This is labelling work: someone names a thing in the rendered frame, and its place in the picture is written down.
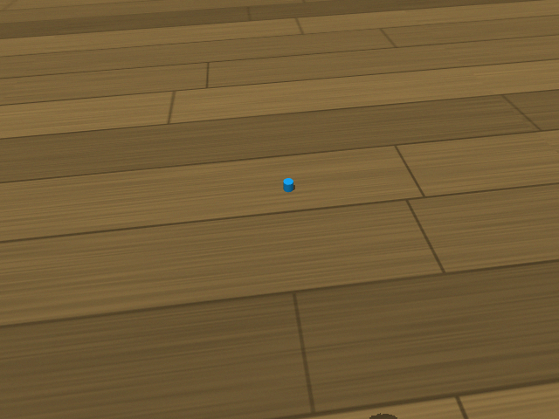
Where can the tin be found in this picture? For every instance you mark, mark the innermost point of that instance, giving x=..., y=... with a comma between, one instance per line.
x=288, y=184

